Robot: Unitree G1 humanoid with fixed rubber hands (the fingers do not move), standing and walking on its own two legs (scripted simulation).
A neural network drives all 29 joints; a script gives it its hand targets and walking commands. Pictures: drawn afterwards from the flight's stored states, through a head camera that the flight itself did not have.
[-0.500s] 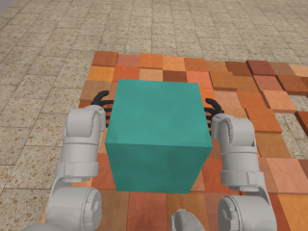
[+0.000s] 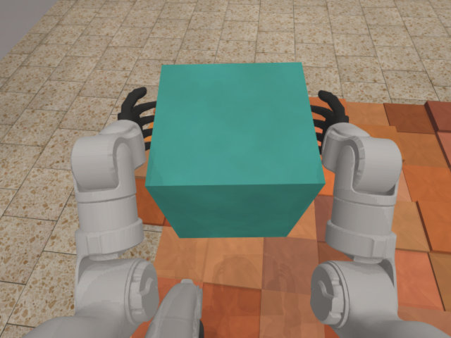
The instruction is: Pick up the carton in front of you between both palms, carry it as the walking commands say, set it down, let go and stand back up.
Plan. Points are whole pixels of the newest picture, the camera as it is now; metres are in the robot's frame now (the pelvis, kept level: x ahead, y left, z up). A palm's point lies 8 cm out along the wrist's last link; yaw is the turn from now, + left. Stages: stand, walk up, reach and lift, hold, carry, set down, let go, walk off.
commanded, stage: carry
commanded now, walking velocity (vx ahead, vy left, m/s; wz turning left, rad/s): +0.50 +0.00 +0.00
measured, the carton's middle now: (232, 162) +0.38 +0.02 +0.08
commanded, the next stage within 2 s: none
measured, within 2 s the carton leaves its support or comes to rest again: neither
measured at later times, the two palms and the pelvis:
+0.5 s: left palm (196, 22) +0.67 +0.11 +0.17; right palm (345, 33) +0.64 -0.19 +0.17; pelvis +0.32 -0.01 +0.03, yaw -3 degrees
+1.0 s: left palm out of the picture +0.92 +0.12 +0.11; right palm out of the picture +0.90 -0.18 +0.11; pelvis +0.63 -0.02 +0.03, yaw -3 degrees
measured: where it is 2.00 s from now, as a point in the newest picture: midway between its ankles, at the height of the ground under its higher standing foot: (251, 120)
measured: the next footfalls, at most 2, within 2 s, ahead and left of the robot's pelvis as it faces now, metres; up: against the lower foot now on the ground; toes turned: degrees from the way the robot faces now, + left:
left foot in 0.16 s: +0.34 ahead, +0.08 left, +0.04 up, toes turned +4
right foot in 0.52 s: +0.47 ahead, -0.16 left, +0.02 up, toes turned -3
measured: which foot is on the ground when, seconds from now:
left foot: up 0.00-0.14, down 0.16-0.60, up 0.62-0.84, down 0.86-1.00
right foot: down 0.00-0.16, up 0.18-0.50, down 0.52-0.90, up 0.92-1.00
